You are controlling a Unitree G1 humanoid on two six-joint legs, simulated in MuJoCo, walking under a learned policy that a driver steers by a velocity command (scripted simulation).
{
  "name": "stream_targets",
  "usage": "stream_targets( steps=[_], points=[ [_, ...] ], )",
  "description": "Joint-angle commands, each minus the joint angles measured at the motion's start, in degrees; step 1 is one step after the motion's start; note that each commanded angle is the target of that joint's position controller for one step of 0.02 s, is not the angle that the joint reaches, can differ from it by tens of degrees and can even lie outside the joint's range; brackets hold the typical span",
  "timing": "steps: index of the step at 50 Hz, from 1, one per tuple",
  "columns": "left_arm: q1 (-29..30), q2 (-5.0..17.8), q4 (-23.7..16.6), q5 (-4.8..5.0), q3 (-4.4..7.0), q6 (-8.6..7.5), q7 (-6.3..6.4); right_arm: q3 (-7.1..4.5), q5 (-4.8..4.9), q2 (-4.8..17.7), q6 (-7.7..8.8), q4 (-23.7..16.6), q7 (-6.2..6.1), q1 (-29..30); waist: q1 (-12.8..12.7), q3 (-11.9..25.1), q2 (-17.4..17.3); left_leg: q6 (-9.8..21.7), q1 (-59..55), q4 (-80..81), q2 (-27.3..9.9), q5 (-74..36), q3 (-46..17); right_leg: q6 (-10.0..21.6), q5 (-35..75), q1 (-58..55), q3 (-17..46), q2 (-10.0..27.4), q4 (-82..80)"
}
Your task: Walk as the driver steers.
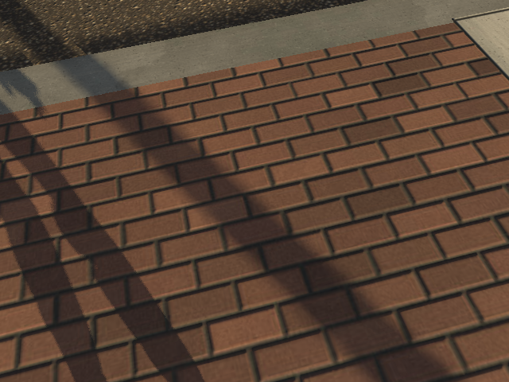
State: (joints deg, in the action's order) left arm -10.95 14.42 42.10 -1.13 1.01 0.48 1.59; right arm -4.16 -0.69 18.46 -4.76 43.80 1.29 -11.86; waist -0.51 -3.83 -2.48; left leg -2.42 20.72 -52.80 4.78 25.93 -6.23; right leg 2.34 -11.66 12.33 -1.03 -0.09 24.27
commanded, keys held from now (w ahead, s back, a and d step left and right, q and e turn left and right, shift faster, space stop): no key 0.74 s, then w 0.26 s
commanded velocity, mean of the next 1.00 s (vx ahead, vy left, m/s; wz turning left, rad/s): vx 0.05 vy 0.00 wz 0.06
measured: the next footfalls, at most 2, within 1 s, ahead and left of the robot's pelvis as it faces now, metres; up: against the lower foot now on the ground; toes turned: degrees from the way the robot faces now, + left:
left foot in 0.12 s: +0.01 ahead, +0.12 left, +0.00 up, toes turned -3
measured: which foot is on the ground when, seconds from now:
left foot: up 0.00-0.10, down 0.12-1.00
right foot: down 0.00-1.00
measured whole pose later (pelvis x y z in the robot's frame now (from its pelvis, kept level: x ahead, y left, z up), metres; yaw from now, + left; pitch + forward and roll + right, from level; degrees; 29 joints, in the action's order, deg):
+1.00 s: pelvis +0.05 +0.00 -0.01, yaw +1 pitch +0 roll +1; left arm -14.6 12.6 60.2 -1.4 1.1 -1.9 -0.6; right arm -1.8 -1.1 13.5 0.9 63.8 -1.3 -23.1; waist 1.2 0.4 -1.4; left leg 2.7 2.8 -22.1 2.2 19.2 -3.5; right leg 4.5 -21.6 16.0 -3.7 0.0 34.7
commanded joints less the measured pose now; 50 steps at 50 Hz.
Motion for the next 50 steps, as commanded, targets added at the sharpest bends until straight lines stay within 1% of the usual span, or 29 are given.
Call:
stream_targets(
  steps=[1, 2, 3, 4, 5, 6, 7, 8, 9, 10, 11, 12, 13, 14, 16, 20, 29, 37, 38, 40, 41, 42, 43, 44, 45, 46, 48, 49, 50],
  points=[
    [-0.68, 9.43, -1.64, -0.29, 2.44, -0.44, -0.48, 0.39, 0.34, 1.94, 0.39, -2.89, -0.42, 0.47, -1.08, 5.47, 12.84, 0.69, -2.14, 11.21, -0.51, 2.48, 4.03, 9.67, 16.87, -6.41, 10.53, 12.06, -4.80],
    [-1.07, 9.95, -1.13, -0.42, 2.62, -0.21, -0.73, 0.52, 0.58, 2.12, 0.48, -2.64, -0.65, 0.49, -1.25, 5.57, 13.49, 1.13, -4.08, 14.51, -0.43, 1.96, 5.27, 9.73, 18.12, -5.95, 10.86, 12.10, -4.20],
    [-1.25, 10.20, -0.61, -0.37, 2.71, 0.05, -0.90, 0.69, 0.70, 2.00, 0.67, -2.11, -0.88, -0.22, -0.76, 5.60, 13.49, 1.65, -6.26, 18.94, -0.54, -0.33, 6.06, 9.54, 19.91, -5.42, 10.95, 12.01, -3.19],
    [-0.79, 10.13, -0.21, -0.06, 2.67, 0.33, -0.99, 0.99, 0.63, 1.36, 1.01, -1.08, -1.09, -2.02, 0.74, 5.64, 12.48, 2.35, -10.11, 26.41, -0.67, -5.88, 6.93, 8.52, 21.59, -4.11, 10.18, 11.36, -1.41],
    [-1.12, 9.74, 0.40, 0.20, 2.52, 0.44, -1.04, 1.32, 0.26, 1.21, 1.62, -0.31, -1.38, -3.13, 1.88, 5.51, 10.58, 3.11, -15.27, 35.98, -1.55, -14.90, 6.12, 6.17, 21.11, -1.40, 9.39, 10.73, 0.17],
    [-2.48, 8.39, 0.46, 0.23, 2.21, 0.14, -1.16, 1.28, -0.64, 3.30, 2.49, -0.38, -1.76, -2.61, 1.01, 6.90, 6.83, 4.20, -21.20, 38.54, -6.43, -18.45, -0.49, 2.77, 15.34, 3.08, 8.59, 9.49, 1.89],
    [-3.75, 4.89, -1.10, 0.59, 1.31, -0.29, -1.59, 0.51, -1.26, 8.64, 3.11, -1.16, -2.11, -0.84, -1.64, 7.44, -5.48, 7.75, -22.39, 37.99, -17.76, -27.24, -13.48, -0.50, 1.69, 8.50, 2.92, 3.09, 6.12],
    [-1.60, 4.74, 0.21, 0.72, 0.94, 0.40, -0.92, 1.43, -0.48, 5.45, 3.60, -0.67, -1.99, 1.60, -0.16, 5.37, -7.06, 11.77, -11.47, 36.69, -20.69, -30.12, -12.82, -1.31, -9.87, 1.39, 1.79, 1.96, 3.87],
    [-1.35, 5.34, 0.90, 0.56, 1.05, 0.85, -0.78, 2.37, -0.48, 2.91, 4.04, -0.95, -1.80, 4.24, -1.36, 3.46, -5.45, 11.04, -9.71, 36.84, -17.75, -26.02, -10.61, -1.35, -7.30, -0.94, 2.15, 1.81, 2.34],
    [-0.77, 5.38, 1.78, 0.36, 1.05, 0.81, -0.90, 2.67, -0.49, 2.37, 4.26, -0.46, -1.95, 4.97, -1.20, 2.64, -5.36, 9.06, -9.07, 36.62, -14.96, -21.75, -8.56, -1.39, -2.14, -2.47, 2.43, 1.69, -0.54],
    [-0.64, 6.03, 2.43, 0.25, 1.22, 0.59, -1.06, 2.79, -0.53, 2.61, 4.37, 0.30, -2.29, 4.29, -0.95, 2.24, -6.19, 7.39, -8.96, 36.60, -12.65, -20.06, -7.12, -1.54, 2.27, -3.92, 2.70, 2.15, -1.98],
    [-1.34, 6.77, 3.14, -0.03, 1.34, 0.31, -1.24, 2.84, -0.21, 2.91, 4.61, 1.11, -2.58, 3.07, -0.74, 2.51, -6.35, 6.53, -8.76, 36.73, -11.54, -19.77, -6.40, -1.69, 5.16, -5.21, 3.47, 3.10, -2.91],
    [-2.48, 7.00, 4.32, 0.12, 1.27, -0.03, -1.35, 2.83, -0.01, 3.06, 4.70, 1.91, -2.60, 1.80, -0.47, 2.89, -5.12, 6.08, -9.38, 37.15, -10.57, -18.80, -5.68, -1.64, 6.32, -5.36, 3.97, 3.74, -3.07],
    [-3.03, 6.82, 5.48, 0.29, 1.21, -0.24, -1.37, 2.91, 0.08, 2.83, 4.76, 2.72, -2.63, 1.17, -0.35, 2.35, -2.87, 6.00, -10.21, 37.11, -10.30, -18.34, -5.26, -1.65, 6.59, -4.86, 4.09, 3.92, -3.35],
    [-3.08, 6.12, 7.21, 0.38, 1.03, -0.38, -1.15, 3.07, 0.14, 2.45, 4.86, 4.21, -2.74, 0.49, -0.25, 1.68, -0.11, 6.13, -10.94, 36.47, -10.03, -19.10, -4.76, -1.86, 6.97, -4.55, 4.46, 4.17, -4.26],
    [-3.40, 5.57, 10.36, 0.41, 0.85, -0.41, -0.81, 3.22, 0.19, 2.14, 5.14, 6.79, -2.79, 0.15, -0.20, 1.82, 1.64, 6.37, -11.16, 36.19, -9.63, -20.28, -4.02, -1.84, 7.84, -5.32, 4.80, 4.63, -5.04],
    [-3.76, 4.90, 16.17, 0.49, 0.55, -0.24, -0.24, 3.67, 0.25, 1.41, 5.44, 12.29, -3.20, -1.16, -0.36, 1.86, 2.36, 6.37, -10.67, 36.58, -9.10, -21.41, -3.18, -1.36, 8.42, -6.77, 5.06, 5.26, -4.95],
    [-4.33, 3.80, 19.78, 0.54, 0.05, -0.06, 0.14, 4.28, 0.24, 0.21, 5.43, 16.12, -3.53, -3.67, -0.24, 1.38, 2.02, 6.18, -10.61, 36.34, -8.85, -22.28, -2.54, -1.08, 8.59, -6.67, 5.05, 5.40, -4.67],
    [-4.81, 3.44, 20.25, 0.46, -0.06, -0.02, 0.13, 4.30, 0.18, 0.16, 5.36, 16.65, -3.54, -4.55, -0.08, 2.50, 1.69, 6.47, -10.99, 37.04, -8.41, -16.39, -2.57, -0.93, 4.15, -6.89, 4.46, 4.67, -4.36],
    [-4.47, 3.81, 20.03, 0.07, 0.35, 0.26, -0.06, 3.19, 0.07, 2.63, 4.71, 17.15, -3.50, -5.91, 0.54, 0.63, -1.07, 8.94, -9.23, 38.19, -8.06, 4.47, -4.96, 0.09, -10.92, -2.66, 1.30, 0.89, 1.08],
    [-3.24, 3.64, 19.34, -0.35, 0.44, 0.38, -0.36, 2.61, -0.12, 3.62, 4.33, 17.32, -3.37, -7.25, 1.38, -2.18, -2.82, 10.84, -8.40, 40.18, -9.90, 14.37, -8.63, 0.46, -16.25, 2.74, 0.14, -0.59, 4.62],
    [-1.37, 2.83, 18.29, -0.79, 0.33, 0.32, -0.74, 2.13, -0.17, 4.22, 4.14, 17.66, -3.25, -9.25, 2.48, -5.17, -4.47, 12.98, -8.45, 43.04, -13.21, 20.94, -13.45, 0.64, -17.30, 8.28, -1.38, -1.66, 8.84],
    [-0.28, 1.44, 17.29, -1.30, 0.01, -0.02, -1.07, 1.73, -0.25, 4.55, 4.17, 18.06, -3.21, -10.66, 2.99, -7.40, -6.07, 15.28, -8.76, 45.04, -17.02, 23.38, -18.02, 0.99, -15.47, 11.99, -2.58, -1.24, 12.61],
    [0.98, 1.16, 16.29, -1.38, -0.03, -0.62, -1.30, 1.64, -0.43, 3.74, 4.49, 18.29, -3.13, -11.57, 3.43, -8.51, -6.08, 16.91, -8.94, 46.31, -19.46, 21.52, -20.81, 1.39, -13.85, 14.49, -1.77, 0.35, 15.91],
    [1.83, 1.72, 15.41, -1.11, 0.20, -1.33, -1.53, 1.52, -0.81, 3.42, 4.99, 18.35, -3.03, -11.94, 3.43, -8.28, -5.46, 17.72, -10.92, 46.56, -20.48, 17.53, -21.54, 1.77, -14.66, 17.05, -0.71, 1.29, 18.26],
    [2.02, 2.22, 14.69, -0.88, 0.40, -2.09, -1.84, 1.24, -1.00, 3.68, 5.55, 18.32, -2.94, -11.84, 3.09, -7.67, -4.93, 18.04, -13.05, 45.90, -20.79, 13.19, -20.77, 2.12, -15.28, 18.50, -0.15, 2.12, 18.33],
    [1.03, 2.49, 14.13, -0.19, 0.80, -3.43, -2.33, 0.91, -0.66, 3.34, 6.48, 18.04, -2.75, -10.48, 1.66, -5.79, -4.02, 16.62, -13.87, 43.73, -18.81, 4.96, -15.80, 2.42, -12.66, 14.56, -1.11, 1.97, 13.16],
    [-1.55, 1.91, 14.73, 0.11, 0.91, -3.85, -2.42, 0.79, -0.29, 3.22, 6.74, 17.63, -2.64, -8.86, -0.11, -4.74, -3.76, 15.36, -10.96, 41.94, -17.00, 1.78, -12.40, 2.57, -9.09, 8.13, -2.56, 0.95, 8.42],
    [-7.07, 0.95, 16.55, 0.37, 1.03, -4.12, -2.37, 0.79, 0.20, 2.88, 6.87, 16.95, -2.54, -6.44, -3.14, -3.69, -2.83, 13.81, -4.74, 38.52, -14.59, -0.44, -8.56, 2.63, -4.47, -2.72, -4.48, -0.92, 2.16]
  ],
)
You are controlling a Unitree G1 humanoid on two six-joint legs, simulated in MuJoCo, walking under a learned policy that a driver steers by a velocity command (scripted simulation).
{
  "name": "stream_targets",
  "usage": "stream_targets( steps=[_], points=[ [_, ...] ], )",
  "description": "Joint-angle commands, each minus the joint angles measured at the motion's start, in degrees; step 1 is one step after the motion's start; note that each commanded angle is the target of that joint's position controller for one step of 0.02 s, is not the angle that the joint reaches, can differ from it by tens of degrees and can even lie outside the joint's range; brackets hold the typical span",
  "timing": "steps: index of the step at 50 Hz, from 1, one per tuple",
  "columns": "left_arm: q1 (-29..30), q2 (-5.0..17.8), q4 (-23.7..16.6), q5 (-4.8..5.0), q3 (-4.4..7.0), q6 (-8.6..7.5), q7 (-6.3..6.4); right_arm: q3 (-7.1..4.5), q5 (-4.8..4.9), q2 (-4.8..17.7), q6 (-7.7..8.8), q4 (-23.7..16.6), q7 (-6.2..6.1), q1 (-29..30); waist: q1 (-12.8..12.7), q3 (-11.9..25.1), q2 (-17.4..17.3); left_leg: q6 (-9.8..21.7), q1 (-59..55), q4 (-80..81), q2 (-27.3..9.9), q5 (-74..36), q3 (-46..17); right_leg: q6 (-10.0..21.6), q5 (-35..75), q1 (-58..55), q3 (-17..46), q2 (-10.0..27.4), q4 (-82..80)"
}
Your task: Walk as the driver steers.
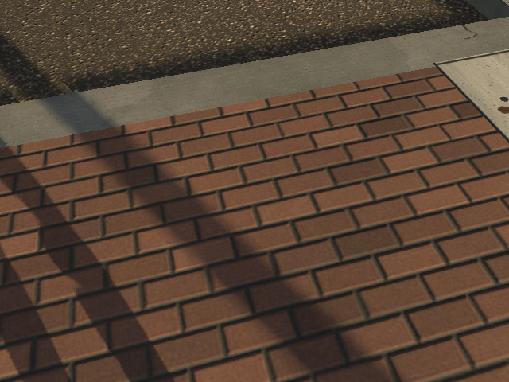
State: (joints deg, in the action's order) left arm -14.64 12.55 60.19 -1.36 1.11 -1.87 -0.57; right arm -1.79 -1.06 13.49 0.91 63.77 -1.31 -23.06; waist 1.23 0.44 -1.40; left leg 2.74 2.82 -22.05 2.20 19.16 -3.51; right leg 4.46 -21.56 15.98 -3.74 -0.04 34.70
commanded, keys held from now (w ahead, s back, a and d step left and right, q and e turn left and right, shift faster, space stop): w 1.00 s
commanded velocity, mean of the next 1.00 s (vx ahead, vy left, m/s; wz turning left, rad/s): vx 0.46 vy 0.00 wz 0.00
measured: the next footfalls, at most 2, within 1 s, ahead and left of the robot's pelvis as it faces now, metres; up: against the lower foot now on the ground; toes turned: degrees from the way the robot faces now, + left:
left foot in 0.50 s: +0.41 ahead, +0.03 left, +0.00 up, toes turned +4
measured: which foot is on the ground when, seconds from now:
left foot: down 0.00-0.04, up 0.06-0.48, down 0.50-1.00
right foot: down 0.00-0.52, up 0.54-1.00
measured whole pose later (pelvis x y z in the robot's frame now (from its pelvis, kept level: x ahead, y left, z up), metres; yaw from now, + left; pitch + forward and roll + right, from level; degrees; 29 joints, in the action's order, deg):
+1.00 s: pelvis +0.52 -0.04 -0.01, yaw +0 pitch +1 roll +1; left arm 0.7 10.3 50.6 -1.2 1.0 -2.6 -1.5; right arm -1.0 -1.4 9.7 5.5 63.1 -0.9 -27.5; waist 4.4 -3.7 1.0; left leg 4.3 -7.6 -11.3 4.9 19.7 3.9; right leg 4.3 -4.6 31.3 -4.9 2.1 33.4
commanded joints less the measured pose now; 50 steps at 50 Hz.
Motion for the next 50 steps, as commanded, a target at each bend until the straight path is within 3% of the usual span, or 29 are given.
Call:
stream_targets(
  steps=[1, 2, 3, 4, 5, 6, 7, 11, 16, 19, 21, 23, 24, 25, 26, 27, 28, 29, 30, 32, 35, 38, 41, 47, 49, 50],
  points=[
    [-10.01, 3.81, 0.98, 0.61, 1.64, -1.94, 0.18, -1.24, 0.40, 6.49, 1.59, -3.77, 0.21, 5.75, -7.26, -5.94, -0.59, 6.94, 20.37, 1.39, -8.96, 3.48, -7.76, 0.37, 5.87, -18.39, -0.14, -1.67, -11.15],
    [-17.32, 8.04, 2.34, -0.29, 2.82, -2.40, 0.89, -0.27, 0.12, 3.23, 2.28, -5.32, 0.64, 7.34, -10.18, -3.06, 10.83, 4.20, 27.26, -16.03, -2.61, 2.25, 0.43, 1.77, -5.22, -26.53, 16.11, 9.68, -20.32],
    [-23.84, 13.81, 4.15, 0.39, 4.17, -1.93, 0.83, -0.02, -0.21, 1.90, 2.66, -7.46, 1.05, 7.53, -10.33, -1.39, 20.51, 2.72, 37.55, -30.83, 2.99, 12.06, 5.55, 7.16, -17.37, -29.26, 38.90, 21.40, -28.21],
    [-18.58, 9.53, 3.33, 0.32, 3.15, -1.43, 0.86, -0.91, -1.52, 5.77, 2.49, -7.39, 1.29, 9.03, -6.68, -6.53, 9.72, 3.52, 39.69, -39.60, -1.53, 9.80, 1.55, 8.00, -19.99, -23.13, 37.81, 21.74, -27.68],
    [-12.63, 7.20, 0.89, 0.20, 2.48, -1.81, 0.54, -0.71, -1.29, 4.24, 2.76, -6.94, 2.03, 9.09, -4.14, -9.33, 5.06, 3.85, 39.73, -41.65, -3.93, 3.34, 0.51, 7.32, -15.64, -18.38, 32.76, 19.44, -27.53],
    [-9.31, 6.10, -0.29, 0.15, 2.12, -2.34, 0.40, -0.38, -0.76, 2.81, 3.09, -6.23, 2.57, 8.09, -2.36, -9.35, 3.73, 3.35, 37.77, -41.05, -5.52, -1.40, 0.64, 6.30, -7.61, -16.19, 27.01, 16.75, -28.10],
    [-8.61, 5.26, -0.60, 0.33, 1.72, -2.93, 0.51, -0.53, -0.94, 2.81, 3.09, -6.06, 2.91, 8.07, -1.48, -8.58, 3.56, 2.70, 36.41, -40.09, -6.39, -4.10, 1.38, 5.59, -0.40, -15.79, 22.66, 14.95, -28.39],
    [-14.54, 3.72, 2.16, 0.67, 0.73, -4.04, 0.88, -0.75, -1.05, 2.57, 1.71, -6.92, 3.23, 10.48, -1.26, -6.10, 5.36, 0.40, 37.50, -39.22, -5.81, -7.87, 5.55, 4.55, 28.31, -18.98, 11.85, 11.27, -25.68],
    [-16.97, 2.91, 2.95, 0.45, -0.17, -3.98, 1.31, 0.23, -0.42, 0.72, 1.20, -12.04, 3.26, 23.43, -3.13, -8.83, 5.96, -0.78, 37.20, -25.82, -3.87, -12.75, 9.71, 4.20, 39.90, -16.36, 6.92, 8.98, -26.28],
    [-18.06, 3.59, 3.55, 0.36, -0.26, -4.10, 1.71, 0.84, 0.08, 0.12, 1.30, -13.95, 3.05, 27.76, -3.79, -9.31, 6.85, 0.64, 31.58, -15.79, -1.91, -15.11, 11.85, 4.14, 45.77, -16.67, 5.60, 9.53, -26.27],
    [-17.07, 4.43, 3.68, 0.28, -0.11, -4.28, 1.86, 0.49, 0.16, 1.38, 1.47, -14.25, 2.54, 26.20, -2.14, -7.92, 7.19, 2.87, 26.61, -12.66, -0.43, -14.42, 12.16, 3.80, 56.16, -18.86, 4.84, 10.73, -23.21],
    [-15.02, 5.70, 3.33, 0.21, 0.29, -4.27, 2.13, -0.61, 0.10, 3.65, 2.03, -12.07, 1.76, 17.70, 2.02, -2.92, 7.69, 5.28, 17.65, -11.54, 2.07, -11.36, 11.77, 3.17, 69.19, -21.45, 4.00, 11.33, -12.92],
    [-13.84, 6.33, 3.03, 0.19, 0.52, -4.00, 2.11, -1.47, 0.19, 4.94, 2.48, -9.35, 1.33, 9.36, 5.33, 1.33, 7.66, 6.54, 9.71, -9.06, 2.68, -11.42, 10.96, 2.98, 69.10, -21.16, 3.81, 11.14, -3.63],
    [-12.66, 6.51, 2.57, 0.56, 0.60, -3.81, 1.89, -2.40, -0.43, 6.46, 2.92, -6.85, 0.79, 0.92, 9.19, 5.17, 6.33, 8.05, -1.97, -5.38, -0.37, -11.89, 7.93, 2.60, 59.14, -14.64, 2.76, 9.57, 8.37],
    [-14.17, 3.43, 1.00, 0.55, -0.01, -3.77, 1.56, -3.83, -1.74, 11.63, 3.05, -5.64, 0.38, -7.03, 9.90, 11.74, -1.27, 10.93, -13.49, -4.57, -14.95, -3.03, -9.05, 2.30, 31.88, -3.99, 0.28, 5.02, 27.21],
    [-19.94, 0.30, 1.16, 2.04, 0.19, -3.48, 0.67, -4.19, -1.10, 12.34, 2.23, -6.27, 1.02, -4.49, 4.90, 15.70, -11.18, 19.78, -21.71, 5.41, -26.06, 2.93, -38.88, 0.69, -7.88, 14.71, 3.38, -5.88, 46.61],
    [-14.16, 4.59, -0.14, 0.64, 1.07, -3.22, 0.91, -3.88, 0.59, 10.12, 2.22, -7.19, 1.57, 2.79, 3.28, 7.17, -2.34, 18.19, -14.05, 8.80, -23.43, 9.16, -33.94, 1.97, -2.85, 20.37, 7.66, -1.11, 47.42],
    [-8.71, 4.79, -1.89, 0.33, 1.36, -3.51, 0.59, -2.83, 0.84, 6.16, 2.65, -8.19, 1.78, 7.62, 2.14, 0.38, 0.04, 16.58, -5.64, 10.67, -21.67, 7.45, -25.72, 2.16, 2.19, 20.97, 7.27, 1.21, 44.58],
    [-7.18, 3.60, -2.23, 0.38, 1.37, -3.57, 0.48, -2.02, 0.38, 3.06, 3.29, -7.72, 1.89, 9.05, 0.04, -4.00, 3.01, 14.65, 1.74, 12.63, -19.35, -0.01, -19.87, 2.01, 4.43, 18.34, 7.11, 3.07, 40.77],
    [-8.35, 1.07, -2.01, -0.76, 1.15, -2.12, -0.03, -0.92, 0.09, 0.49, 4.52, -6.03, 1.34, 7.88, -3.10, -4.42, 2.02, 11.58, 8.54, 13.65, -15.16, -9.57, -11.26, 0.71, 5.45, 12.14, 7.12, 4.92, 35.26],
    [-5.64, 0.68, -3.60, -0.97, 1.30, -0.66, -0.65, -1.04, 0.26, 2.67, 5.69, -4.21, 1.08, 3.37, -3.88, -5.04, 0.19, 11.06, 9.20, 14.80, -13.25, -17.63, -5.67, -0.95, 7.74, 14.16, 4.91, 5.66, 30.13],
    [3.25, 1.76, -7.04, -0.79, 1.39, -0.21, -0.99, -0.90, 0.42, 3.53, 5.57, -3.77, 1.12, 0.06, -2.18, -6.73, -0.30, 9.92, 6.80, 16.24, -11.69, -21.84, -2.48, -2.45, 14.32, 20.15, 2.61, 6.69, 22.25],
    [10.70, 1.09, -9.70, -0.06, 0.90, -0.45, -1.19, -0.47, 0.52, 2.99, 5.40, -3.34, 1.12, -3.10, -0.03, -6.85, -1.07, 7.90, 4.13, 15.55, -10.09, -28.80, 0.44, -3.17, 19.96, 19.92, 0.30, 5.54, 11.46],
    [19.05, 1.51, -13.03, 0.24, 0.61, -1.05, -0.95, -0.37, -0.28, 3.65, 4.94, -1.51, 0.29, -8.61, 2.56, -6.70, -2.53, 8.13, -8.42, 11.64, -12.99, -38.66, 0.93, -1.11, 19.66, 20.45, -1.55, 2.63, 0.28],
    [17.28, 2.34, -13.12, 0.21, 1.01, -1.56, -0.71, -0.58, -0.57, 4.42, 4.84, -1.55, -0.05, -7.17, 0.62, -5.85, -2.88, 7.82, -10.68, 7.47, -14.07, -48.40, 1.74, 0.77, 15.19, 16.47, -1.89, 1.02, -2.31],
    [13.73, 3.10, -12.16, 0.15, 1.45, -1.85, -0.37, -0.76, -0.62, 5.03, 4.83, -1.67, -0.18, -6.20, -1.17, -4.05, -3.41, 7.20, -10.89, 3.24, -14.15, -56.10, 2.31, 1.85, 12.64, 11.42, -2.42, -0.67, -3.34]
  ],
)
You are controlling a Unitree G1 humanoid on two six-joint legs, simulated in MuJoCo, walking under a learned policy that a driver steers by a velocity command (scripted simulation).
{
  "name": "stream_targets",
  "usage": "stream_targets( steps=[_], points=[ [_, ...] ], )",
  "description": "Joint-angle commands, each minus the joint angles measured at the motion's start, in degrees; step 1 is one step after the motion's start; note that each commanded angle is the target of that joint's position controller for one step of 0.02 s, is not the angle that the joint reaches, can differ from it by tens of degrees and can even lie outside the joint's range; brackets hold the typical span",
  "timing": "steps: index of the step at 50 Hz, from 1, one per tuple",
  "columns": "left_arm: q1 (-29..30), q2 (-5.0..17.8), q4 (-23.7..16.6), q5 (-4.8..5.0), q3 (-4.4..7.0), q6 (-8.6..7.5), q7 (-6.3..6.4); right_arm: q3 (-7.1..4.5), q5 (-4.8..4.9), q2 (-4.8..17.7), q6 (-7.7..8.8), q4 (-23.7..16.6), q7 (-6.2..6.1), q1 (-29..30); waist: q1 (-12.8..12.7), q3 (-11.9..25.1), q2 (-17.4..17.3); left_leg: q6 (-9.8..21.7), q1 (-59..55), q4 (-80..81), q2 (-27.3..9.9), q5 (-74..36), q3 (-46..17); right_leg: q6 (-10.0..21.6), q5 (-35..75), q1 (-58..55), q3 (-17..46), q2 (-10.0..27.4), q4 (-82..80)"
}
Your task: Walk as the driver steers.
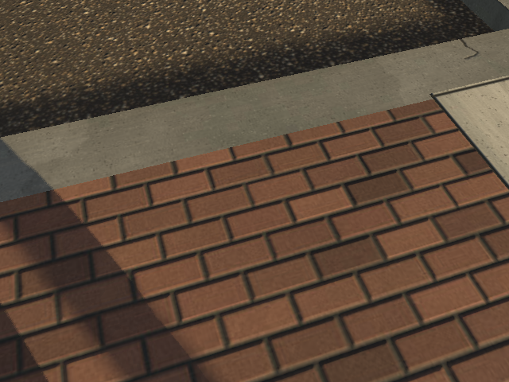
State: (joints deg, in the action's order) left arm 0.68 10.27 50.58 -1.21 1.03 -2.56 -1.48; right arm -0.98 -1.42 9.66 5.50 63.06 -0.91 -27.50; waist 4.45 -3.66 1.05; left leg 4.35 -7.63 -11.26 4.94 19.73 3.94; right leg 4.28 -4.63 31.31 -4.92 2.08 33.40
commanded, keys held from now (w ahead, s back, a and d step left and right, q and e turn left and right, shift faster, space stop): w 0.70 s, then no key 0.08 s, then e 0.22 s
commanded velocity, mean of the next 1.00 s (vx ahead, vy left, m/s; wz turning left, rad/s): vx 0.43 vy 0.00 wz -0.05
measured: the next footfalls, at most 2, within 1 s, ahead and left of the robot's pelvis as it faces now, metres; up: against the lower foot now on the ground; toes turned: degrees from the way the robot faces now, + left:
right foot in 0.04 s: +0.20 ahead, -0.09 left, +0.00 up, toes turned -4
left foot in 0.60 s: +0.50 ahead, +0.09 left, +0.00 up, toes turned +4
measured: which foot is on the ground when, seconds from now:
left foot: down 0.00-0.04, up 0.06-0.58, down 0.60-1.00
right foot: up 0.00-0.02, down 0.04-0.60, up 0.62-1.00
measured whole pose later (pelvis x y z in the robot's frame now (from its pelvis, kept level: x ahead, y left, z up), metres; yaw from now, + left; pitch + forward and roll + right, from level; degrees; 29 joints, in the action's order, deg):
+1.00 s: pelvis +0.50 +0.02 +0.01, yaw -4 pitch -1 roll +1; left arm -9.1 10.4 54.4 -1.4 2.2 -1.2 -0.2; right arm -1.5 -0.8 9.4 4.6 59.3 -1.8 -19.6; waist 0.6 -4.6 2.1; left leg 5.0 3.2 -17.7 3.5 14.3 9.7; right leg 2.8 -6.4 31.0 -2.7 2.1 42.0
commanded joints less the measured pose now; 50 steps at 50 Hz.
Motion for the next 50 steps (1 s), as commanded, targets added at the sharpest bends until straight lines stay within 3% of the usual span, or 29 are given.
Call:
stream_targets(
  steps=[1, 2, 3, 4, 5, 6, 7, 9, 11, 14, 19, 24, 27, 29, 30, 31, 32, 33, 34, 35, 37, 39, 40, 42, 45, 50],
  points=[
    [-8.25, 6.45, -0.43, -0.04, 2.20, -1.54, 0.97, -1.73, -0.28, 9.37, 0.10, -0.98, -0.54, -1.06, -7.12, 3.32, -5.89, 4.96, -0.31, -14.95, -16.31, -61.22, -4.56, 3.28, -5.16, -11.06, -1.62, -4.53, -4.10],
    [-18.06, 7.87, 2.79, -0.60, 3.07, -2.11, 1.49, -1.71, 0.18, 9.38, -0.03, -1.36, -0.41, 0.21, -11.39, 8.05, -4.68, 3.91, 4.80, -25.91, -14.52, -56.51, -2.91, 4.90, -1.89, -23.67, -0.76, -3.91, -7.73],
    [-28.22, 12.67, 4.79, -2.10, 4.49, -2.44, 2.16, -1.09, 0.82, 7.44, 0.15, -3.40, -0.17, 0.52, -14.47, 15.15, 0.19, 2.97, 17.12, -42.66, -11.65, -36.34, -1.07, 7.95, -5.98, -38.84, 12.45, 8.43, -7.64],
    [-29.33, 16.71, 5.13, -2.24, 5.59, -1.95, 1.76, -0.46, 2.85, 2.07, -0.06, -3.60, 0.58, -7.03, -10.38, 21.15, 12.96, 0.61, 37.77, -63.54, -0.12, 9.81, 0.00, 17.14, -7.21, -52.06, 41.10, 23.54, -13.84],
    [-24.42, 13.31, 4.58, -0.05, 5.10, -1.32, 1.16, -1.99, 1.22, 7.94, -0.37, -3.54, 0.28, -1.93, -9.65, 16.13, 2.40, 1.70, 42.86, -66.75, -3.23, 7.38, -7.62, 15.13, -12.45, -46.60, 40.89, 20.04, -17.12],
    [-18.22, 10.13, 3.58, 0.50, 4.13, -1.46, 0.97, -2.21, 0.97, 7.72, -0.07, -5.52, 0.52, 3.29, -7.58, 7.67, 1.58, 1.80, 44.32, -64.43, -5.63, 1.61, -7.47, 13.07, -10.94, -37.78, 31.61, 18.19, -18.92],
    [-15.60, 7.13, 3.48, 0.21, 3.40, -1.95, 0.78, -2.16, 0.85, 6.75, 0.10, -5.98, 0.64, 5.55, -6.16, 3.87, -0.69, 1.61, 42.53, -61.53, -7.39, -1.71, -7.15, 11.40, -4.75, -31.27, 26.01, 15.70, -20.96],
    [-15.85, 3.82, 5.08, 0.30, 2.31, -2.71, 1.23, -2.09, -0.52, 4.70, -1.26, -5.73, 1.23, 4.72, -3.12, 2.05, 0.75, 0.52, 37.35, -56.59, -9.31, -3.70, -6.75, 8.24, 1.83, -24.10, 17.70, 11.34, -22.93],
    [-19.30, 4.49, 6.71, 0.42, 2.26, -3.60, 1.45, -2.13, -0.84, 3.58, -2.36, -5.97, 1.83, 4.85, -2.33, 2.05, 1.30, -0.52, 36.58, -54.30, -9.36, -4.39, -5.54, 8.07, 7.02, -22.88, 14.70, 10.18, -23.73],
    [-22.45, 6.69, 7.72, 0.52, 2.53, -3.95, 1.57, -2.21, -0.98, 4.05, -3.30, -8.45, 2.30, 11.41, -2.66, -0.14, 1.65, -2.02, 41.89, -49.28, -10.70, -9.19, -3.79, 7.99, 8.00, -22.94, 11.64, 9.13, -25.94],
    [-27.24, 6.24, 8.58, 0.53, 1.94, -3.70, 1.59, -1.56, -0.09, 3.81, -3.16, -12.73, 2.56, 23.70, -5.60, -1.97, 2.26, -3.30, 44.20, -33.94, -10.30, -17.77, -0.92, 6.56, 13.61, -26.17, 8.03, 7.21, -26.62],
    [-31.90, 6.73, 10.30, 0.00, 1.92, -3.42, 2.18, -1.22, 0.16, 4.19, -2.68, -15.39, 2.37, 30.78, -7.80, -2.73, 3.01, -1.51, 44.19, -24.78, -8.30, -18.00, 0.66, 7.00, 18.79, -34.70, 7.38, 9.43, -24.43],
    [-30.70, 7.65, 10.62, -0.43, 2.24, -3.16, 2.71, -1.69, 0.17, 5.18, -1.95, -15.86, 2.14, 29.57, -5.94, -2.18, 3.17, 1.00, 39.97, -21.03, -6.53, -12.41, 1.09, 6.36, 29.35, -38.30, 6.55, 11.01, -19.51],
    [-28.85, 8.64, 10.51, -0.41, 2.54, -2.91, 2.76, -2.74, 0.03, 6.66, -1.21, -12.59, 1.42, 19.10, -1.34, 3.13, 3.15, 3.25, 26.70, -17.35, -2.88, -10.23, 2.55, 4.87, 41.81, -37.65, 4.86, 9.83, -7.31],
    [-27.93, 8.31, 10.08, -0.03, 2.38, -2.79, 2.63, -3.67, -0.64, 8.37, -0.60, -9.31, 0.88, 9.15, 2.66, 8.35, 1.42, 4.94, 13.45, -14.91, -3.97, -12.71, 1.11, 3.70, 36.69, -31.74, 2.98, 7.54, 4.10],
    [-28.98, 5.29, 7.90, 1.35, 1.49, -2.88, 2.19, -5.12, -2.19, 13.69, -0.23, -7.75, 0.23, -0.28, 4.61, 16.05, -5.50, 9.11, -3.33, -13.96, -18.12, -7.52, -15.86, 1.84, 15.58, -16.45, 0.25, 3.28, 22.61],
    [-34.58, 2.75, 7.98, 2.39, 1.43, -2.72, 1.80, -5.93, -1.78, 16.93, -0.82, -7.56, 0.83, -0.97, 1.74, 20.90, -14.44, 16.27, -11.56, -6.52, -30.40, -7.56, -41.35, 0.58, -26.99, -0.42, 1.75, -6.93, 40.10],
    [-29.10, 7.06, 7.63, 0.88, 2.69, -2.30, 1.97, -5.41, 0.26, 14.07, -1.45, -8.15, 1.19, 4.68, 0.19, 14.41, -5.68, 14.21, -5.29, -4.57, -26.91, -1.94, -38.18, 1.51, -22.57, 4.20, 8.20, -3.01, 43.07],
    [-24.29, 6.56, 6.02, 0.52, 2.70, -2.62, 1.66, -4.34, 0.70, 10.33, -1.32, -9.15, 1.36, 10.37, -1.44, 6.57, -3.91, 12.27, 3.55, -2.70, -24.93, -3.06, -29.64, 1.58, -17.02, 5.32, 7.89, -0.71, 40.86],
    [-22.30, 5.56, 5.73, 0.38, 2.65, -2.72, 1.48, -3.56, 0.46, 7.54, -0.89, -9.34, 1.52, 13.04, -3.02, 3.30, -2.33, 10.20, 9.60, -0.56, -22.06, -7.58, -24.00, 1.49, -13.57, 3.32, 7.69, 1.17, 37.45],
    [-24.41, 3.59, 6.63, -0.83, 2.53, -1.31, 1.25, -2.36, 0.70, 4.27, -0.03, -7.96, 0.93, 12.89, -6.14, 1.50, -3.44, 7.80, 16.67, -0.05, -18.61, -27.43, -14.85, -0.26, -12.55, -3.00, 6.78, 2.30, 33.23],
    [-25.44, 2.35, 6.94, -0.94, 2.54, -0.19, 1.17, -2.10, 0.67, 4.85, 1.02, -6.22, 0.77, 9.40, -7.31, 2.53, -3.28, 7.97, 17.62, -1.95, -17.82, -46.91, -9.82, -1.68, -12.82, -5.37, 5.55, 1.19, 31.20],
    [-25.22, 2.14, 6.97, -0.76, 2.56, 0.30, 1.18, -2.21, 0.61, 5.98, 1.29, -5.92, 0.68, 8.89, -7.84, 2.67, -3.63, 7.70, 17.50, -2.30, -17.49, -51.52, -7.16, -2.11, -11.71, -4.88, 5.27, 0.51, 29.94],
    [-22.48, 2.38, 6.25, -0.39, 2.50, 0.94, 1.31, -2.14, 0.30, 7.04, 1.22, -5.83, 0.44, 8.31, -7.69, 2.47, -4.98, 6.42, 17.39, -2.51, -16.45, -54.34, -3.05, -2.34, -8.19, -3.58, 5.03, 0.04, 25.60],
    [-15.40, 2.31, 3.70, -0.02, 1.86, 1.04, 1.25, -1.59, 0.53, 6.55, 0.52, -6.31, -0.22, 8.88, -6.46, 1.73, -6.71, 4.50, 17.46, -2.82, -14.80, -53.56, 1.64, -2.17, -1.84, -4.48, 2.81, -0.11, 15.11],
    [-10.72, 2.96, 1.01, -0.36, 1.45, 1.02, 1.40, -2.11, 0.59, 7.83, -1.00, -5.62, -1.78, 5.55, -4.12, 3.07, -6.56, 5.16, 10.37, -8.13, -17.58, -53.47, 2.97, -0.81, -2.12, -5.40, 0.24, -1.02, 6.80]
  ],
)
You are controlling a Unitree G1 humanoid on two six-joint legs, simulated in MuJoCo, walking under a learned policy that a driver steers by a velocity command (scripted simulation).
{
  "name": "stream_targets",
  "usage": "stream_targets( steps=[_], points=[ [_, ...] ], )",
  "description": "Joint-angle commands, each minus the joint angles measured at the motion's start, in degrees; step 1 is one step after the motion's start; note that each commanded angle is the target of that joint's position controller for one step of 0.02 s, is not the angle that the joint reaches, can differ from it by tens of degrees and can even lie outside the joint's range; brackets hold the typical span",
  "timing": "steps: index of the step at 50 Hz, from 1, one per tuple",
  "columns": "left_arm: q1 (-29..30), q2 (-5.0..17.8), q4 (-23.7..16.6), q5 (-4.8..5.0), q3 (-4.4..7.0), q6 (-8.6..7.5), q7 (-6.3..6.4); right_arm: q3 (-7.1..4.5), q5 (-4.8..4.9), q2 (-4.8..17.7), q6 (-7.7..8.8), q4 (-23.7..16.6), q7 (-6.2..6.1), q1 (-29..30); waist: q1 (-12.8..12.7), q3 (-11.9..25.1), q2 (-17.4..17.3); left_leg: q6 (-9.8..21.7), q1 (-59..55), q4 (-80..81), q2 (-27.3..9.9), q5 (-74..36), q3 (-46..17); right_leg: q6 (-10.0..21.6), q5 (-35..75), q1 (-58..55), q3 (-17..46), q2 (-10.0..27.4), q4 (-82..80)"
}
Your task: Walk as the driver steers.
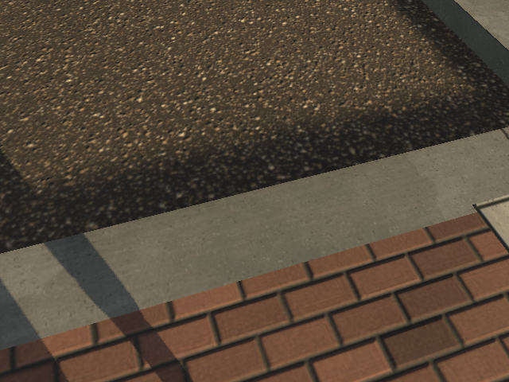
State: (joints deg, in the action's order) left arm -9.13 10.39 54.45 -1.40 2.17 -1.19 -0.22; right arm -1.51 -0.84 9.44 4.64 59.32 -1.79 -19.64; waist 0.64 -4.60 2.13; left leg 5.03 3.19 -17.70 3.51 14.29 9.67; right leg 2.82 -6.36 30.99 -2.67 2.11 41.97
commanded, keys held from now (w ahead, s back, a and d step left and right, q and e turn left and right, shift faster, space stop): e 0.94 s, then w+e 0.02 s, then w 0.04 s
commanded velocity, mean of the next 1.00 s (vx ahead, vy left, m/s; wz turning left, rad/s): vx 0.04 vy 0.00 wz -0.54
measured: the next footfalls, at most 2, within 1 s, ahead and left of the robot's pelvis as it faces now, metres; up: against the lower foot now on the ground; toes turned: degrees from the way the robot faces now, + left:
right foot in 0.12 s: +0.15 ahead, -0.09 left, +0.00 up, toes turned -6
left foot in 0.64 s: +0.12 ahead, +0.10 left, +0.00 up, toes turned -25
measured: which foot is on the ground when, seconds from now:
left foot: down 0.00-0.10, up 0.12-0.62, down 0.64-1.00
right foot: up 0.00-0.10, down 0.12-0.64, up 0.66-1.00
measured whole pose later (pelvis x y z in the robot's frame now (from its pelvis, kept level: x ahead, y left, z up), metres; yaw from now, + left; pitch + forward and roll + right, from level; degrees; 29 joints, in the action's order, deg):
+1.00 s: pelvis +0.04 +0.03 +0.00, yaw -34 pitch +0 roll -1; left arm -10.0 16.8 45.0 -0.8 4.5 5.2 -3.2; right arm -2.6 -1.9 14.5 -0.3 43.1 -1.4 -13.0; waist 0.9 -3.2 1.2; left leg 1.6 10.4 -25.2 -2.9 15.3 7.7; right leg -2.4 -25.6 21.4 0.4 -0.6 48.6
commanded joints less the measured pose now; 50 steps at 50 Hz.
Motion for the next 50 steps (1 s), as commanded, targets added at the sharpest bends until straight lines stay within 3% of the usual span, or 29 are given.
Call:
stream_targets(
  steps=[1, 4, 5, 6, 7, 8, 9, 10, 11, 13, 15, 19, 22, 26, 29, 31, 32, 33, 34, 35, 36, 37, 39, 43, 47, 50],
  points=[
    [-1.01, 3.20, -3.18, -0.30, 0.46, -0.37, 0.18, -1.81, -0.06, 8.30, -0.56, -1.87, -1.17, -2.36, -0.31, 3.77, -7.65, 4.67, -1.33, -3.55, -16.91, -48.05, -2.92, 1.22, -2.71, -5.29, -2.28, -1.33, -2.81],
    [-5.31, 4.13, -2.71, -0.44, 1.27, -0.84, 0.44, -2.72, 0.11, 9.50, -1.63, -2.38, -1.78, -1.43, -1.82, 4.89, -6.64, 3.79, -2.59, -14.87, -17.51, -49.04, -2.88, 3.73, -6.59, -9.88, -3.18, -3.45, -9.38],
    [-9.20, 4.99, -1.93, -0.58, 1.81, -1.44, 0.63, -3.15, 0.18, 10.24, -1.95, -2.68, -1.74, -1.13, -4.13, 6.82, -3.55, 1.66, -0.33, -23.69, -15.82, -44.23, -1.21, 5.11, 2.42, -15.60, -1.44, -3.19, -15.39],
    [-13.51, 10.85, -2.14, -0.92, 3.42, -2.04, 1.16, -3.27, 0.34, 10.22, -1.93, -4.87, -1.58, -1.44, -5.56, 11.63, 4.39, -1.72, 9.12, -39.78, -11.45, -24.08, 1.16, 9.19, 28.45, -25.65, 12.03, 6.94, -16.45],
    [-13.30, 15.90, -2.83, 0.27, 4.86, -1.19, 1.28, -2.43, 1.08, 5.41, -2.79, -7.34, -1.11, -3.24, -3.29, 15.24, 12.53, -4.22, 24.71, -55.50, 1.74, 24.34, -1.05, 21.84, 54.43, -33.62, 31.01, 21.42, -17.41],
    [-13.28, 14.19, -2.73, 2.22, 4.65, -0.26, 0.85, -2.48, -0.59, 6.34, -4.04, -6.88, -0.97, -2.52, -3.26, 17.01, 3.77, -4.55, 24.54, -57.90, -2.50, 23.67, -10.34, 22.91, 42.57, -29.92, 29.91, 20.44, -19.19],
    [-9.13, 11.87, -3.73, 1.50, 4.27, 0.54, 1.06, -2.65, -0.39, 6.37, -4.46, -7.96, -0.89, 1.31, -2.86, 9.96, 2.10, -4.97, 27.74, -58.36, -3.32, 19.80, -10.73, 21.39, 29.92, -23.69, 26.47, 17.46, -21.37],
    [-5.63, 9.51, -4.57, 1.00, 3.55, 1.32, 1.37, -2.78, -0.35, 6.63, -4.37, -8.63, -0.90, 3.98, -1.70, 5.16, -1.04, -5.28, 28.73, -54.35, -4.74, 15.16, -11.24, 17.89, 19.83, -18.70, 23.08, 13.63, -24.05],
    [-3.64, 8.27, -5.36, 1.05, 3.21, 1.75, 1.68, -3.20, -0.86, 7.88, -4.46, -9.30, -0.95, 5.12, -0.88, 3.89, -0.41, -5.63, 28.29, -50.72, -5.41, 11.87, -11.31, 15.22, 14.56, -16.48, 20.97, 10.61, -25.26],
    [-2.85, 8.23, -6.14, 0.51, 3.17, 1.77, 1.63, -3.16, -1.32, 7.12, -5.47, -9.21, -0.68, 3.41, 0.06, 6.37, 0.92, -6.35, 25.61, -48.38, -4.36, 8.67, -10.73, 13.54, 14.68, -15.41, 18.40, 7.53, -25.14],
    [-3.88, 10.10, -6.40, 0.36, 3.72, 1.35, 1.22, -2.99, -0.81, 6.36, -6.12, -9.92, -0.60, 3.47, 0.03, 8.43, 0.71, -6.99, 25.40, -45.39, -4.00, 8.21, -11.00, 12.95, 13.89, -16.55, 18.88, 6.81, -24.91],
    [-5.16, 11.75, -7.17, 0.26, 4.34, 2.00, 1.03, -3.02, -0.53, 7.45, -7.00, -12.42, -0.83, 7.70, -1.75, 8.48, 3.83, -7.70, 26.99, -38.52, -3.86, 8.05, -12.10, 11.28, -3.21, -17.93, 23.37, 5.80, -27.15],
    [-5.58, 12.59, -7.83, 0.09, 4.75, 2.56, 0.91, -2.95, -0.21, 8.06, -6.95, -14.00, -0.88, 9.99, -2.74, 7.76, 4.57, -7.59, 26.68, -34.19, -3.18, 8.53, -12.73, 10.63, -10.84, -18.33, 27.09, 5.76, -28.38],
    [-4.83, 13.10, -8.68, -0.18, 5.15, 2.98, 0.55, -2.61, 0.45, 8.29, -6.18, -15.17, -1.09, 9.81, -2.84, 8.07, 4.93, -6.29, 22.04, -27.86, -1.36, 10.25, -12.95, 9.88, -9.74, -18.05, 30.32, 5.43, -27.98],
    [-2.93, 12.94, -9.34, 0.05, 5.28, 3.47, 0.07, -2.42, 1.23, 8.56, -5.48, -15.02, -1.36, 5.59, -1.14, 8.30, 6.01, -4.21, 13.76, -17.93, 0.84, 10.88, -12.55, 7.93, -7.61, -15.48, 32.38, 4.26, -27.98],
    [-0.55, 12.36, -10.15, 0.99, 5.21, 3.79, 0.00, -2.57, 1.11, 9.23, -4.93, -13.86, -1.90, -0.17, 2.16, 7.49, 5.10, -2.62, 3.14, -2.18, 0.59, 4.07, -12.05, 3.50, -13.19, -9.76, 30.81, 0.53, -26.58],
    [-1.89, 9.65, -10.79, 1.63, 4.56, 3.69, 0.25, -3.57, 0.33, 13.77, -4.69, -14.42, -2.47, 0.13, 0.85, 6.83, -2.73, -0.61, -1.07, 6.02, -8.86, 9.23, -21.44, -0.28, -21.15, -3.82, 25.49, -4.55, -18.59],
    [-3.64, 7.46, -11.60, 2.18, 4.25, 3.30, 0.57, -4.52, -0.39, 19.35, -4.79, -17.34, -2.55, 5.17, -0.84, 6.87, -15.03, 5.09, -0.69, 10.26, -25.27, 12.75, -39.32, -2.56, -24.31, 4.26, 11.36, -14.33, -1.36],
    [-1.50, 12.67, -10.94, -0.47, 5.30, 2.95, 0.73, -4.17, -1.39, 17.59, -4.96, -17.90, -2.12, 9.02, -1.09, 3.09, -9.87, 8.89, 9.28, 9.00, -27.01, 4.36, -36.82, -3.29, -23.93, 4.11, 9.38, -9.46, 9.74],
    [-2.74, 13.12, -10.30, -0.73, 5.66, 2.94, 0.28, -2.98, -1.14, 13.40, -4.68, -18.79, -1.87, 11.54, -3.17, 2.93, -6.76, 8.05, 12.34, 6.71, -22.92, -3.28, -31.06, -3.12, -20.73, -0.12, 10.05, -8.60, 15.89],
    [-5.05, 12.31, -9.22, -0.82, 5.56, 3.30, -0.20, -2.39, -0.82, 11.40, -4.47, -19.18, -1.57, 13.97, -4.95, 2.75, -6.19, 5.89, 12.53, 4.84, -18.63, -8.65, -24.35, -3.17, -17.42, -0.82, 9.56, -8.55, 20.61],
    [-6.82, 12.03, -8.57, -0.79, 5.50, 3.90, -0.66, -2.21, -0.67, 11.10, -4.40, -19.93, -1.43, 14.71, -5.35, 3.83, -8.41, 4.67, 10.41, 3.55, -16.07, -12.10, -20.11, -3.48, -15.77, -0.32, 8.69, -8.50, 24.53],
    [-6.40, 11.92, -8.69, -0.36, 5.15, 4.66, -1.55, -2.15, -0.68, 11.12, -4.45, -20.31, -1.21, 12.14, -3.42, 4.27, -9.77, 5.27, 6.32, 1.31, -15.05, -20.84, -16.09, -4.90, -15.78, 2.12, 6.57, -7.63, 27.24],
    [-0.41, 10.59, -11.55, 0.19, 3.95, 5.27, -2.21, -3.15, -0.61, 13.58, -4.43, -18.37, -1.08, 3.75, 1.24, 4.88, -10.20, 6.99, -4.98, -1.76, -17.79, -31.02, -15.22, -7.11, -17.44, 5.86, 5.02, -5.36, 19.05],
    [1.62, 9.77, -13.51, 0.80, 3.04, 5.62, -2.82, -3.77, -0.87, 15.10, -4.56, -18.45, -0.27, 4.03, 1.85, 5.74, -11.93, 6.86, -3.95, -3.36, -19.15, -31.89, -12.12, -6.31, -19.48, -1.00, 2.19, -3.68, 9.21],
    [3.63, 9.82, -15.31, 0.75, 2.41, 5.45, -3.36, -4.32, -1.44, 16.49, -4.46, -18.09, 0.86, 3.36, 3.08, 6.29, -13.34, 6.38, 1.10, 0.38, -19.51, -8.19, -12.56, -3.67, -20.83, -8.58, -0.48, -3.77, 1.03]
  ],
)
